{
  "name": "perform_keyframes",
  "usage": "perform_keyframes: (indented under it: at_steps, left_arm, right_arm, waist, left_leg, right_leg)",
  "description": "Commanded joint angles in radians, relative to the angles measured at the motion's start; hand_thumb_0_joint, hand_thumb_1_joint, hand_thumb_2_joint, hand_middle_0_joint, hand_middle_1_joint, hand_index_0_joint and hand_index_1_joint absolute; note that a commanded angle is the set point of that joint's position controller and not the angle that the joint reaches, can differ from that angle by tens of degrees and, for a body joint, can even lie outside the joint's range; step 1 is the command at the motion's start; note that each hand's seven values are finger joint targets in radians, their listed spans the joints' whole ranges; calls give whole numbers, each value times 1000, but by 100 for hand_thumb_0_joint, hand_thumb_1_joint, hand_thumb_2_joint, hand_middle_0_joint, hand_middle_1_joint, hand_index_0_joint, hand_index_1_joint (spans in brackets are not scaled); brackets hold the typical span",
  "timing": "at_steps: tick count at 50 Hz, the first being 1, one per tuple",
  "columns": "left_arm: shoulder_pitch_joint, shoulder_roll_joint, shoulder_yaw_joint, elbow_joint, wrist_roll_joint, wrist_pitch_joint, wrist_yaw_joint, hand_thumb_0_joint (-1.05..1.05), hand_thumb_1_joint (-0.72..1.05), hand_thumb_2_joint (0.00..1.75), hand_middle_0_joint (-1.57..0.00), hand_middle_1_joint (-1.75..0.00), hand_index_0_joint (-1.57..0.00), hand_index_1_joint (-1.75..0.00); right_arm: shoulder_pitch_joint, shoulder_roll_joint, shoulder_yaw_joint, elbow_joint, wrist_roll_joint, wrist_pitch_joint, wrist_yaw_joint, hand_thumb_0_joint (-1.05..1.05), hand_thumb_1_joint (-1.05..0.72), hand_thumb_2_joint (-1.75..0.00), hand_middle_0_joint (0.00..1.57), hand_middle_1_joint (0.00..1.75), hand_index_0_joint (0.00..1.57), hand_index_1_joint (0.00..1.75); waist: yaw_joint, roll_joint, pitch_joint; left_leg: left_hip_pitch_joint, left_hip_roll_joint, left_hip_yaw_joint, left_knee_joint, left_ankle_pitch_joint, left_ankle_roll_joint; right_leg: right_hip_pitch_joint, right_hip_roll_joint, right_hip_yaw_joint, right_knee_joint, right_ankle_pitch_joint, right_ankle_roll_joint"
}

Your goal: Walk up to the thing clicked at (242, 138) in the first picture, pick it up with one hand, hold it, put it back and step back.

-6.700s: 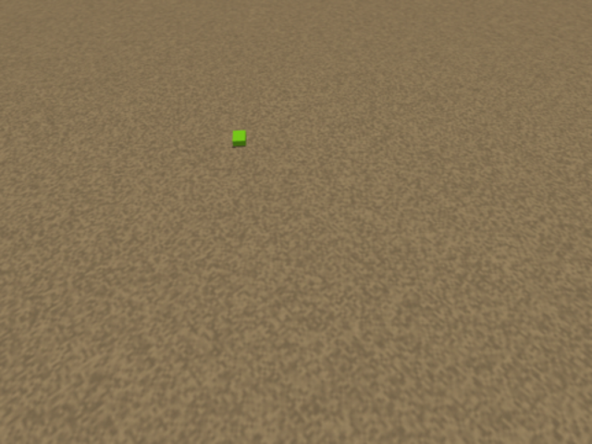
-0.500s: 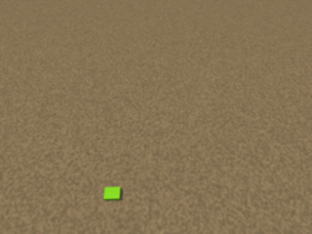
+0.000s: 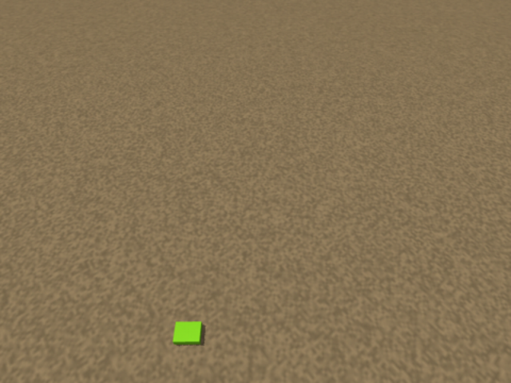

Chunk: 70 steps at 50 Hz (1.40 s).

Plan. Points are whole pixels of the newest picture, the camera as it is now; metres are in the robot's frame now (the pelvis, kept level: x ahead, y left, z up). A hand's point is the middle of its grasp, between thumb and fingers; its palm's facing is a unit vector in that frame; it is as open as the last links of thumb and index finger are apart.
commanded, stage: walk up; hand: left
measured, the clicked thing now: (188, 332) +0.42 +0.25 -0.75
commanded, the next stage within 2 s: stand in 1.88 s
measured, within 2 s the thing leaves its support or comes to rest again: neither
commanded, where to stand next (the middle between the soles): +0.06 +0.00 m, yaw +0 degrees
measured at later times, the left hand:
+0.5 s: hand (127, 364) +0.19 +0.24 -0.15, palm faces +0.01 -0.91 -0.42, open 7.4 cm
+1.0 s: hand out of the picture -0.01 +0.30 -0.18, palm faces +0.05 -0.92 -0.38, open 7.4 cm
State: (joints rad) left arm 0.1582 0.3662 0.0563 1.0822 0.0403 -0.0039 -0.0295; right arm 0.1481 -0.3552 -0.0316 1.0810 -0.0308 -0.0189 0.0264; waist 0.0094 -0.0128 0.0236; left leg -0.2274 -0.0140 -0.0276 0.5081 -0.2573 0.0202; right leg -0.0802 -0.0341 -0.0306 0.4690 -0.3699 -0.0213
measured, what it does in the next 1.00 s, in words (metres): steps on the spot: right foot, then left foot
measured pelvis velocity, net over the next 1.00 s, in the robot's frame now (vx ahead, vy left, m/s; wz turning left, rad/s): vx -0.04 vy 0.01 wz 0.07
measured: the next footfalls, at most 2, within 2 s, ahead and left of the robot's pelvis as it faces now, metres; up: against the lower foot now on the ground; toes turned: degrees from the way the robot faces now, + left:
right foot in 0.40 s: +0.19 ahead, -0.15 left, +0.00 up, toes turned +0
left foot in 0.76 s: +0.00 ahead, +0.14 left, +0.00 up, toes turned +5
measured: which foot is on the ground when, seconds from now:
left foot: down 0.00-0.42, up 0.44-0.74, down 0.76-1.00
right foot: down 0.00-0.18, up 0.20-0.38, down 0.40-0.78, up 0.80-1.00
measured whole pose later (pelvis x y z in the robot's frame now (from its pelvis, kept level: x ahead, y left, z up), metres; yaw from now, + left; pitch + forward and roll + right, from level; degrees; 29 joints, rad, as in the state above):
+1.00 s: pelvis -0.04 +0.01 -0.02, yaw +4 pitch -2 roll -1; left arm 0.24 0.45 0.10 0.90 0.04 0.06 -0.01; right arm 0.23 -0.35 -0.05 0.87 -0.03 -0.01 0.00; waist 0.02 -0.06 0.14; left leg -0.30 0.03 -0.01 0.70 -0.38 0.02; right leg -0.49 0.07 0.13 1.19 -0.41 -0.01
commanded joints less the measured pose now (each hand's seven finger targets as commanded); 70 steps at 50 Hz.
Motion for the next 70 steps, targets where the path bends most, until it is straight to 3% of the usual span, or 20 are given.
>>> perform_keyframes:
  at_steps: [1, 7, 8, 9, 10, 16, 19, 21, 27, 37, 39, 40, 44, 48, 53, 59, 60, 62, 63, 70]
  left_arm:
    - [5, 229, 47, -96, -7, -42, 8, 0, 90, 90, -20, -30, -20, -30]
    - [-14, 255, 52, -172, -31, -31, 29, 0, 90, 90, -20, -30, -20, -30]
    - [-64, 217, 44, -210, -35, -30, 27, 0, 90, 90, -20, -30, -20, -30]
    - [-91, 168, 35, -238, -34, -28, 28, 0, 90, 90, -20, -30, -20, -30]
    - [-107, 180, 26, -252, -31, -28, 31, 0, 90, 90, -20, -30, -20, -30]
    - [8, 161, 28, -179, -49, -22, 36, 0, 90, 90, -20, -30, -20, -30]
    - [86, 249, 60, -168, -45, -15, 60, 0, 90, 90, -20, -30, -20, -30]
    - [108, 352, 74, -201, -45, -12, 69, 0, 90, 90, -20, -30, -20, -30]
    - [-70, 259, 71, -296, -22, 6, 97, 0, 90, 90, -20, -30, -20, -30]
    - [-136, 290, 79, -352, -19, 38, 86, 0, 90, 90, -20, -30, -20, -30]
    - [-121, 196, 60, -369, -37, 44, 97, 0, 90, 90, -20, -30, -20, -30]
    - [-197, 256, 84, -363, -23, 41, 108, 0, 90, 90, -20, -30, -20, -30]
    - [35, 260, 85, -268, -27, 45, 72, 0, 90, 90, -20, -30, -20, -30]
    - [1, 273, 90, -299, 6, 18, 1, 0, 90, 90, -20, -30, -20, -30]
    - [10, 269, 72, -298, -11, -31, -14, 0, 90, 90, -20, -30, -20, -30]
    - [301, 241, 81, -183, -22, -65, -1, 0, 90, 90, -20, -30, -20, -30]
    - [361, 255, 85, -167, -18, -71, 17, 0, 90, 90, -20, -30, -20, -30]
    - [327, 424, 105, -225, 3, -84, 41, 0, 90, 90, -20, -30, -20, -30]
    - [239, 442, 105, -255, -4, -79, 42, 0, 90, 90, -20, -30, -20, -30]
    - [159, 342, 80, -274, -30, -92, 94, 0, 90, 90, -20, -30, -20, -30]
  right_arm:
    - [-48, -223, -50, -121, 7, -38, -1, 0, -90, -90, 20, 30, 20, 30]
    - [115, -243, -77, -128, 11, -46, -17, 0, -90, -90, 20, 30, 20, 30]
    - [244, -315, -103, -113, 11, -48, -24, 0, -90, -90, 20, 30, 20, 30]
    - [305, -359, -118, -119, 10, -51, -30, 0, -90, -90, 20, 30, 20, 30]
    - [289, -350, -116, -136, 15, -56, -36, 0, -90, -90, 20, 30, 20, 30]
    - [9, -235, -48, -214, 29, -19, -64, 0, -90, -90, 20, 30, 20, 30]
    - [-10, -204, -52, -252, 58, 38, -57, 0, -90, -90, 20, 30, 20, 30]
    - [72, -187, -57, -254, 52, 74, -67, 0, -90, -90, 20, 30, 20, 30]
    - [151, -230, -92, -245, 26, 108, -48, 0, -90, -90, 20, 30, 20, 30]
    - [231, -235, -109, -234, -10, 91, -6, 0, -90, -90, 20, 30, 20, 30]
    - [106, -419, -138, -302, -23, 79, -5, 0, -90, -90, 20, 30, 20, 30]
    - [33, -457, -145, -320, -12, 72, -11, 0, -90, -90, 20, 30, 20, 30]
    - [-51, -330, -107, -325, -2, 15, -61, 0, -90, -90, 20, 30, 20, 30]
    - [162, -341, -131, -270, 0, -38, -56, 0, -90, -90, 20, 30, 20, 30]
    - [210, -346, -120, -292, -4, -58, -27, 0, -90, -90, 20, 30, 20, 30]
    - [49, -300, -92, -360, -6, -11, -3, 0, -90, -90, 20, 30, 20, 30]
    - [64, -230, -68, -359, 1, 1, -6, 0, -90, -90, 20, 30, 20, 30]
    - [44, -180, -55, -400, 14, 19, -17, 0, -90, -90, 20, 30, 20, 30]
    - [48, -261, -84, -379, 11, 22, -27, 0, -90, -90, 20, 30, 20, 30]
    - [187, -260, -104, -285, 1, 73, 0, 0, -90, -90, 20, 30, 20, 30]
  waist:
    - [10, -21, 29]
    - [-58, 20, -49]
    - [-127, 166, -107]
    - [-147, 261, -94]
    - [-130, 153, -74]
    - [-1, 150, 10]
    - [42, 82, -60]
    - [46, -185, -145]
    - [-12, -115, -84]
    - [-72, -156, -115]
    - [-75, 339, -14]
    - [-107, 322, 40]
    - [29, 124, -32]
    - [-75, 135, -56]
    - [-108, 210, 76]
    - [55, 220, 58]
    - [82, 64, 23]
    - [70, -151, 49]
    - [45, -69, 116]
    - [-16, -110, 88]
  left_leg:
    - [-72, 70, -113, -14, -49, 88]
    - [162, 77, -70, 60, 429, 118]
    - [371, 195, -285, -5, 548, 201]
    - [517, 324, -488, -72, 701, 289]
    - [452, 365, -498, -76, 711, 313]
    - [48, 184, -105, 67, 815, 121]
    - [-121, 55, -67, 243, 462, 29]
    - [-183, -110, -84, 676, -410, -10]
    - [-228, -50, -141, 895, -274, -46]
    - [86, -5, 23, 108, -100, -12]
    - [-133, 367, -541, -184, -46, 189]
    - [-287, 448, -670, -251, -14, 299]
    - [-14, 295, -334, -38, 29, 191]
    - [323, 290, -410, -143, -423, 179]
    - [235, 325, -318, -209, -282, 221]
    - [-197, 176, -33, 18, -171, 129]
    - [-255, 122, 25, 216, -163, 96]
    - [-458, -13, -71, 571, -350, 14]
    - [-420, 37, -148, 612, -344, 5]
    - [-282, 23, -168, 658, -146, -29]
  right_leg:
    - [-52, -97, 149, -106, -5, -87]
    - [-101, -59, -7, 234, 530, -58]
    - [-311, 43, -73, 496, 396, -8]
    - [-528, 100, -1, 579, -201, -1]
    - [-545, 37, 115, 640, -252, -12]
    - [-184, 6, -8, 170, 70, 8]
    - [2, -14, 0, 66, 538, -16]
    - [-30, -440, 450, -88, 975, -253]
    - [-165, -269, 177, 15, 631, -224]
    - [-390, -205, 143, 191, 172, -110]
    - [-567, 128, 66, 627, -309, -2]
    - [-501, 116, 222, 797, -333, 2]
    - [-564, 98, 252, 904, -48, -7]
    - [-699, 64, 204, 665, -40, 26]
    - [-613, 32, 131, 425, -102, 30]
    - [-22, 77, -63, 69, 75, 8]
    - [66, 62, -18, -4, 103, 21]
    - [-76, -354, 719, -268, -263, -161]
    - [-186, -394, 732, -269, -335, -241]
    - [-257, -261, 279, -73, 420, -168]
